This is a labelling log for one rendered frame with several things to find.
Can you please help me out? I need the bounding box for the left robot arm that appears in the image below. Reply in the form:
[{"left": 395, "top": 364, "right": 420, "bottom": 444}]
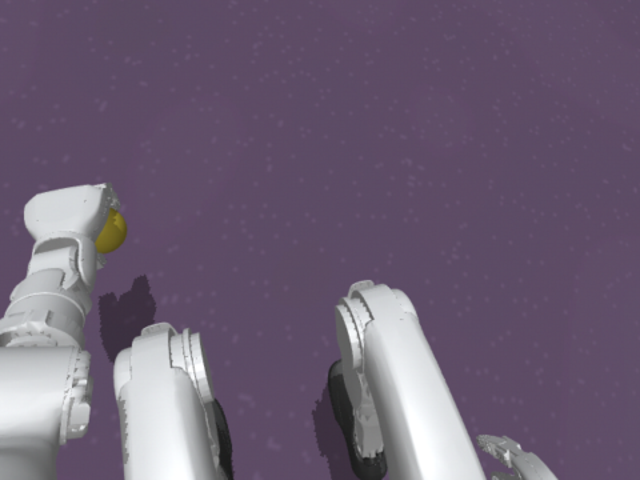
[{"left": 0, "top": 231, "right": 97, "bottom": 480}]

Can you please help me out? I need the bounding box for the ball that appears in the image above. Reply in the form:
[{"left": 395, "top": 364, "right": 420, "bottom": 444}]
[{"left": 95, "top": 208, "right": 127, "bottom": 254}]

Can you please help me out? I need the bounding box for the right robot hand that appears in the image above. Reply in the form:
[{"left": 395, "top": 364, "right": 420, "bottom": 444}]
[{"left": 476, "top": 435, "right": 558, "bottom": 480}]

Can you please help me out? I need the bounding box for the left robot hand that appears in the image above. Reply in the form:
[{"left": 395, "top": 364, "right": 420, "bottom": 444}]
[{"left": 24, "top": 182, "right": 121, "bottom": 270}]

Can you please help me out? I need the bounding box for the left robot foot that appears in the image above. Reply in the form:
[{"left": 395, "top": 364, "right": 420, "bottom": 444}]
[{"left": 211, "top": 399, "right": 234, "bottom": 480}]

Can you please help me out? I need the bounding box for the right robot foot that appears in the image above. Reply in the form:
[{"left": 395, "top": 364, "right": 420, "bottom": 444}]
[{"left": 328, "top": 359, "right": 387, "bottom": 480}]

